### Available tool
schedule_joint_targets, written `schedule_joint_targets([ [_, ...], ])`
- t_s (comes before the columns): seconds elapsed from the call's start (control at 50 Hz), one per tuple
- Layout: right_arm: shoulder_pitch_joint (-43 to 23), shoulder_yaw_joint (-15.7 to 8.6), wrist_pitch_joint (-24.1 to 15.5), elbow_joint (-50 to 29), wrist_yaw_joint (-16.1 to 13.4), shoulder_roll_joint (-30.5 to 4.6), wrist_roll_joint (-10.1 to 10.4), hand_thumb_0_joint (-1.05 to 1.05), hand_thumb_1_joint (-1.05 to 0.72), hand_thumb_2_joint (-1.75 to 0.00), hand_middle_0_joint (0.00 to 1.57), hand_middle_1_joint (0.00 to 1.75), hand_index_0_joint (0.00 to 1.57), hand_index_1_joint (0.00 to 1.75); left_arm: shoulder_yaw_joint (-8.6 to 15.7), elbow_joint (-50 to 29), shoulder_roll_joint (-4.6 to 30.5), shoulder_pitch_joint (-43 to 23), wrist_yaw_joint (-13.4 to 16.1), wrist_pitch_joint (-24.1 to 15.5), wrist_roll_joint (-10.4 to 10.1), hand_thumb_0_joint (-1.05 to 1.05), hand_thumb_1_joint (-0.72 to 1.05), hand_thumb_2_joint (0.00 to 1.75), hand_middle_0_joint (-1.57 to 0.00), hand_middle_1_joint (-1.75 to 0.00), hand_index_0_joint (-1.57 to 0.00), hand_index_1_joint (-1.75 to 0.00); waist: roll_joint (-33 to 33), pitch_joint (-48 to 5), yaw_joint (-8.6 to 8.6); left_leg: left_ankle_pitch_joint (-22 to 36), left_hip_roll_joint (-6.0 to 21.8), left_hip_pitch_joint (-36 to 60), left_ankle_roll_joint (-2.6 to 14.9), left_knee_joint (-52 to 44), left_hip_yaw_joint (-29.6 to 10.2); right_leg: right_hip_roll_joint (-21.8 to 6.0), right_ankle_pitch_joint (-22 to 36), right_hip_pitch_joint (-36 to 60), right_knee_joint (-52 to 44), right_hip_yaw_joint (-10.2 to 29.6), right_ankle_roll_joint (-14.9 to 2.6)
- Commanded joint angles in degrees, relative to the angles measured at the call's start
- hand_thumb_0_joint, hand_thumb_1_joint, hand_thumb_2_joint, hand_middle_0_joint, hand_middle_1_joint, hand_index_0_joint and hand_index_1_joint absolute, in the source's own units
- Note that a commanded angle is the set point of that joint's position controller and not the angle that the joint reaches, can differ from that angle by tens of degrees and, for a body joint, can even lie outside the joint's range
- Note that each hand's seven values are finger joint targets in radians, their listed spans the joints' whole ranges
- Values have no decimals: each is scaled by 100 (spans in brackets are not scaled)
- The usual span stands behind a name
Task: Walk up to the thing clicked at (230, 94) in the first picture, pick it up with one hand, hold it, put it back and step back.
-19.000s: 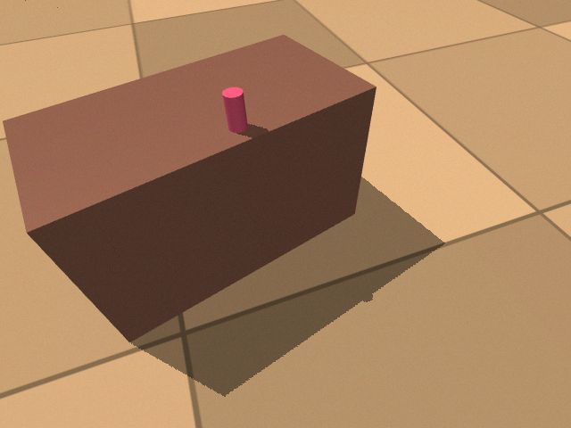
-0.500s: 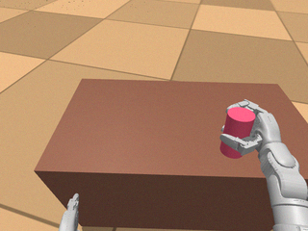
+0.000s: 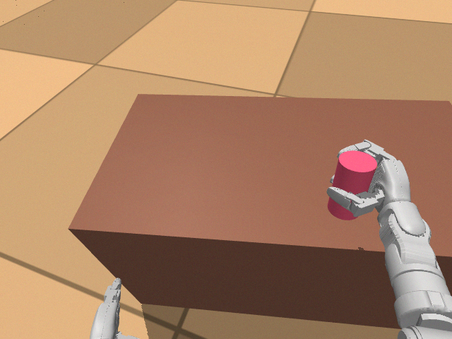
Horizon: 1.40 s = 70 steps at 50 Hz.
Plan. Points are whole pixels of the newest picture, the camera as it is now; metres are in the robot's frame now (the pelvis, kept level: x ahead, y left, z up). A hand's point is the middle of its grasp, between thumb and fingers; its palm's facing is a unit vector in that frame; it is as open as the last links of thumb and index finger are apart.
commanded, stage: crouch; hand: right
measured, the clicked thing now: (350, 186) +0.38 -0.17 +0.07
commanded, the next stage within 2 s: lower in 0.36 s
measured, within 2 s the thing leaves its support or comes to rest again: rests again in 1.68 s
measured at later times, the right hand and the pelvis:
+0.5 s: hand (344, 180) +0.41 -0.17 +0.05, palm faces -0.01 +1.00 +0.03, open 9.4 cm; pelvis +0.00 +0.00 -0.02, yaw +1 degrees
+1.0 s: hand (336, 194) +0.42 -0.17 -0.01, palm faces -0.01 +1.00 +0.03, open 9.4 cm; pelvis -0.01 -0.01 -0.05, yaw +1 degrees
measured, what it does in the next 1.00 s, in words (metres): stands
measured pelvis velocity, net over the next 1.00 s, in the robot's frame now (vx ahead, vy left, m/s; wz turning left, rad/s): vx -0.01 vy -0.01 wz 0.01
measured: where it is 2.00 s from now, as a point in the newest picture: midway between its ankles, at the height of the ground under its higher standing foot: outside the picture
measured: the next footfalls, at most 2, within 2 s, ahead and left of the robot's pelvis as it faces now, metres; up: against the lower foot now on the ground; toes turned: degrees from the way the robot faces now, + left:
none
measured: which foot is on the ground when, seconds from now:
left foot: down 0.00-1.00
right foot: down 0.00-1.00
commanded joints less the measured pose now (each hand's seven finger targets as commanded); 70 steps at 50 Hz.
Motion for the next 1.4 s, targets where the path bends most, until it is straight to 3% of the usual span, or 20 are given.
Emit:
schedule_joint_targets([
  [0.0, -2311, -236, -589, -1010, 81, -974, 95, 0, -16, -126, 127, 139, 131, 139, 156, -889, 633, -323, 16, -296, -27, 0, -55, 6, -5, -4, -4, -4, -66, -1757, -12, 1337, -102, -18, 11, -256, 26, 171, 915, 872, -113, 115, -179],
  [0.08, -2732, -270, -761, -1010, 64, -1113, 108, 0, -17, -126, 127, 139, 130, 139, 573, -1187, 1154, -292, 53, -296, 5, 0, -55, 6, -5, -5, -4, -5, -148, -2137, 141, 1466, -178, -150, 47, -88, 77, 74, 1224, 1087, 27, 193, -103],
  [0.14, -2572, -228, -834, -562, 64, -953, 69, 0, -16, -126, 127, 139, 130, 139, 249, -1142, 739, -188, -24, -279, -1, 0, -55, 6, -4, -5, -4, -5, -227, -1769, 31, 1116, -184, -318, 63, -46, 89, 83, 858, 649, 70, 185, -94],
  [0.22, -2799, -365, -973, -485, 40, -1187, 40, 0, -15, -127, 126, 139, 130, 139, 390, -1397, 944, -217, -20, -286, 27, 0, -55, 6, -4, -4, -4, -4, -98, -2083, 126, 1152, -160, -394, 53, 102, 25, 104, 799, 490, 284, 174, -142],
  [0.26, -2898, -221, -1036, -502, 45, -1043, 1, 0, -15, -127, 127, 140, 130, 140, 34, -1479, 564, -239, -76, -290, 28, 0, -55, 6, -4, -4, -4, -5, -365, -2212, 32, 1238, -153, -305, 63, 176, 18, 122, 909, 501, 347, 149, -117],
  [0.3, -2769, -534, -1073, -370, -6, -1412, 24, 0, -17, -126, 127, 139, 130, 139, 448, -1785, 1071, -264, -21, -288, 9, 0, -55, 6, -4, -4, -4, -4, 5, -2247, 96, 1292, -151, -250, 27, 203, 13, 136, 865, 374, 413, 162, -163],
  [0.34, -2993, -265, -1080, -483, 26, -1116, -15, 0, -16, -128, 127, 140, 130, 140, 265, -1603, 817, 34, -54, -254, 30, 0, -55, 7, -5, -5, -4, -5, -288, -2247, 141, 1311, -150, -421, 39, 273, -6, 152, 894, 435, 446, 141, -154],
  [0.38, -2918, -515, -1110, -366, -32, -1389, -22, 0, -14, -127, 126, 139, 129, 139, 472, -1911, 1054, -136, -28, -274, 12, 0, -55, 6, -5, -5, -4, -5, -124, -2229, 128, 1122, -158, -495, 44, 280, 1, 133, 698, 339, 475, 173, -151],
  [0.5, -2768, -391, -1174, -65, 5, -1139, -58, 0, -13, -130, 126, 141, 130, 141, 92, -2001, 609, 198, -126, -265, 26, 0, -55, 7, -5, -4, -4, -5, -138, -2081, 172, 1168, -171, -754, 52, 494, 6, 110, 808, 58, 689, 179, -140],
  [0.54, -2581, -313, -1187, 404, 44, -960, -105, 0, -13, -131, 126, 142, 131, 142, 177, -1985, 654, 302, -148, -256, 54, 0, -55, 7, -5, -4, -4, -5, -160, -2081, 210, 1359, -150, -856, 32, 651, -29, 148, 966, -124, 860, 152, -165],
  [0.58, -3047, -659, -1332, -129, -30, -1523, -116, 0, -15, -131, 127, 143, 131, 143, 659, -2641, 1273, 0, -94, -285, 70, 0, -55, 6, -5, -4, -4, -5, -48, -2491, 269, 1309, -134, -771, 20, 703, -61, 144, 828, -84, 945, 179, -182],
  [0.64, -2969, -346, -1415, 78, 62, -975, -114, 0, -16, -131, 127, 143, 131, 143, 423, -2562, 864, 469, -171, -272, 75, 0, -55, 7, -5, -5, -4, -5, -157, -2328, 398, 1112, -161, -1180, 49, 855, -33, 128, 711, -178, 1088, 216, -171],
  [0.76, -3068, -460, -1610, 59, 76, -1139, -182, 0, -17, -134, 129, 145, 133, 145, 257, -2656, 667, 627, -235, -271, 137, 0, -55, 7, -5, -5, -4, -5, -484, -2763, 326, 1224, -173, -1542, 64, 1253, -49, 109, 1096, -257, 1514, 260, -151],
  [0.86, -2986, -528, -1672, 53, 31, -1193, -229, 0, -22, -137, 133, 149, 137, 149, 278, -3074, 782, 664, -265, -212, 153, 0, -54, 6, -5, -5, -5, -5, -455, -2861, 343, 1081, -192, -1648, 78, 1419, -45, 107, 882, -504, 1670, 291, -146],
  [0.88, -3234, -725, -1693, -118, -7, -1451, -234, 0, -20, -137, 132, 149, 137, 149, 645, -3302, 1169, 627, -218, -224, 163, 0, -54, 6, -5, -5, -5, -5, -473, -3167, 436, 1056, -213, -1717, 81, 1449, -14, 74, 960, -304, 1701, 336, -137],
  [0.96, -2749, -499, -1653, 468, -6, -948, -284, 0, -20, -141, 135, 153, 140, 153, 286, -3004, 677, 1182, -312, -142, 183, 0, -54, 6, -5, -5, -5, -5, -494, -2505, 383, 706, -230, -2116, 120, 1587, 22, 71, 640, -823, 1744, 333, -114],
  [1.12, -3373, -834, -1780, 57, -119, -1494, -366, 0, -19, -140, 135, 153, 139, 153, 640, -4106, 1176, 690, -281, -172, 212, 0, -55, 6, -5, -5, -4, -5, -315, -3061, 506, 677, -225, -1933, 102, 1774, 14, 72, 309, -1063, 1988, 368, -146],
  [1.18, -3027, -581, -1792, 420, -83, -1047, -388, 0, -22, -142, 137, 154, 142, 154, 229, -3765, 682, 1204, -357, -107, 208, 0, -54, 6, -4, -5, -4, -5, -520, -2545, 411, 338, -241, -2366, 148, 1868, 49, 55, 99, -1246, 1962, 377, -96],
  [1.28, -3093, -797, -1806, 437, -111, -1352, -437, 0, -17, -141, 135, 153, 140, 153, 595, -3856, 1045, 1343, -316, -86, 285, 0, -54, 5, -4, -5, -4, -4, -590, -2999, 536, 623, -240, -2370, 123, 2040, 47, 53, 399, -1174, 2202, 387, -110],
  [1.38, -3123, -779, -1820, 468, -123, -1298, -466, 0, -18, -141, 135, 153, 140, 153, 531, -4303, 1032, 1196, -329, -54, 267, 0, -55, 6, -4, -4, -4, -5, -380, -3267, 563, 727, -245, -2168, 107, 2125, 62, 64, 408, -1316, 2325, 401, -143],
])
